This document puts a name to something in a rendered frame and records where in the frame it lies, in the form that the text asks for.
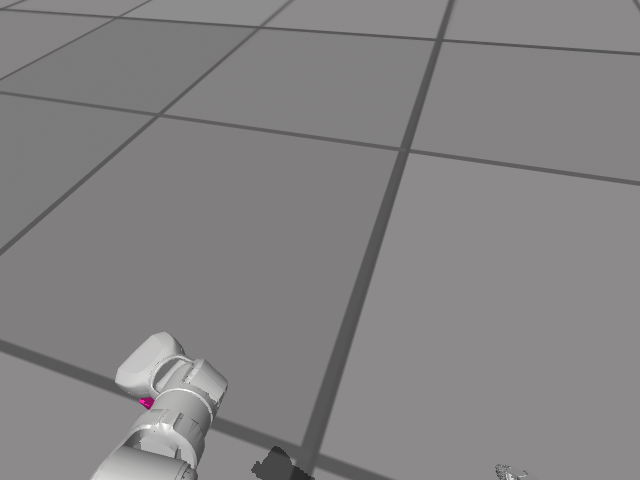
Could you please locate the right robot hand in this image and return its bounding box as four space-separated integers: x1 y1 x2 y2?
495 464 539 480

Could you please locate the left robot hand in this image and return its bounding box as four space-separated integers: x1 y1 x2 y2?
115 331 185 399

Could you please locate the small box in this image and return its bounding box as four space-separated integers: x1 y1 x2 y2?
139 397 155 410

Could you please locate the left robot arm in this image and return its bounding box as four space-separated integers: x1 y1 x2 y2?
89 354 228 480

